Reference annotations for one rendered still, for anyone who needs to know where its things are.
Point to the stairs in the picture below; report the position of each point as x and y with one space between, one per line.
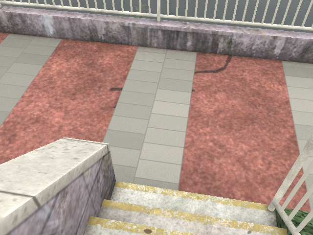
136 209

